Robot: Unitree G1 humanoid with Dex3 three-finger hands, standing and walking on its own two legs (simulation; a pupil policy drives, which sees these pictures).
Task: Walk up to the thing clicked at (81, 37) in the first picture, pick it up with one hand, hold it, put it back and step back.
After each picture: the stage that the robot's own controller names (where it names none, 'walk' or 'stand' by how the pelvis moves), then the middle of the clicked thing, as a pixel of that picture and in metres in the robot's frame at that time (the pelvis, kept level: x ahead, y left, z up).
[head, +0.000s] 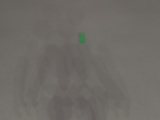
stand; (82, 38) +1.49 +0.03 -0.72
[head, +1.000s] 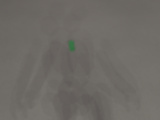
walk; (71, 45) +1.35 +0.25 -0.71
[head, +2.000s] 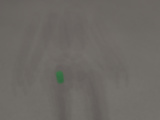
walk; (60, 77) +0.83 +0.27 -0.70
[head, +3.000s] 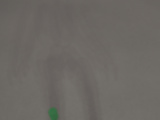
walk; (53, 114) +0.49 +0.23 -0.70
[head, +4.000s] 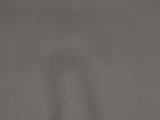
stand; out of the picture +0.33 +0.23 -0.71
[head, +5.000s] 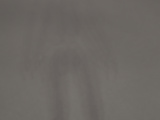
stand; out of the picture +0.33 +0.21 -0.72
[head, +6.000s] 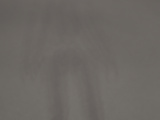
stand; out of the picture +0.34 +0.22 -0.73
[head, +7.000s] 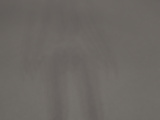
stand; out of the picture +0.32 +0.22 -0.73
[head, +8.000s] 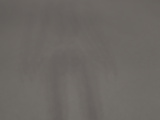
go down; out of the picture +0.33 +0.22 -0.73
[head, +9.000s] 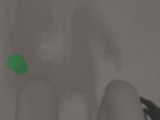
go down; (18, 64) +0.40 +0.28 -0.32
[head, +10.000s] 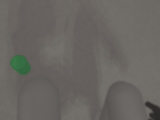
approach; (21, 65) +0.39 +0.28 -0.31
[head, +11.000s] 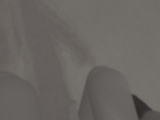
close in; out of the picture +0.36 +0.32 -0.21
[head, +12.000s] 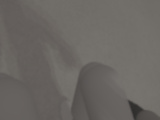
close; out of the picture +0.36 +0.33 -0.21
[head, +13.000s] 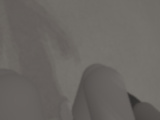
lift; out of the picture +0.34 +0.32 -0.21
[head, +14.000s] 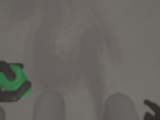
lift; (16, 83) +0.31 +0.23 -0.03
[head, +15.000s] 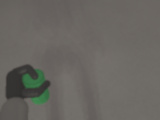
hold; (37, 87) +0.34 +0.17 +0.00
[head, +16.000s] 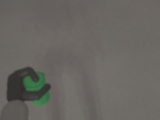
hold; (37, 89) +0.33 +0.17 +0.00
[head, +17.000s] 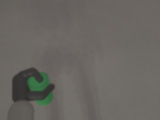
crouch; (41, 89) +0.34 +0.16 -0.02
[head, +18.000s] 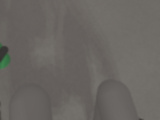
lower; out of the picture +0.43 +0.28 -0.11
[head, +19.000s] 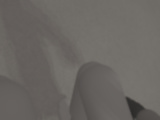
lower; out of the picture +0.38 +0.34 -0.21
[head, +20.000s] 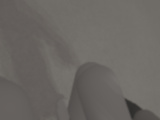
lower; out of the picture +0.38 +0.35 -0.21
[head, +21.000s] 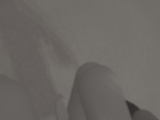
lower; out of the picture +0.37 +0.35 -0.22
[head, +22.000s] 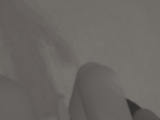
lower; out of the picture +0.37 +0.35 -0.21
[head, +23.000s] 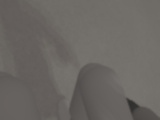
open; out of the picture +0.36 +0.33 -0.22
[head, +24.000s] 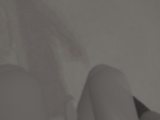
stand; out of the picture +0.36 +0.31 -0.22
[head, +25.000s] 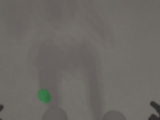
walk; (44, 96) +0.39 +0.24 -0.52
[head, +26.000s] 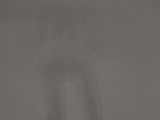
stand; out of the picture +0.35 +0.23 -0.66
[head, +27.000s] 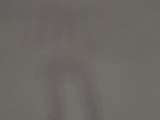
stand; out of the picture +0.35 +0.23 -0.67
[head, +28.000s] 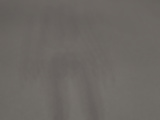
stand; out of the picture +0.37 +0.21 -0.72
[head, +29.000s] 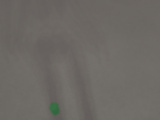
walk; (54, 109) +0.43 +0.19 -0.70
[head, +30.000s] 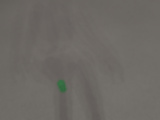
walk; (62, 86) +0.68 +0.26 -0.70
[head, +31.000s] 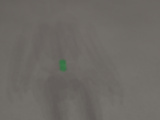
stand; (62, 65) +1.00 +0.22 -0.70
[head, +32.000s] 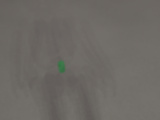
stand; (61, 66) +0.98 +0.22 -0.72
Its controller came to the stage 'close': yes
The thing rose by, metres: 0.71
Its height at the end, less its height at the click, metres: +0.00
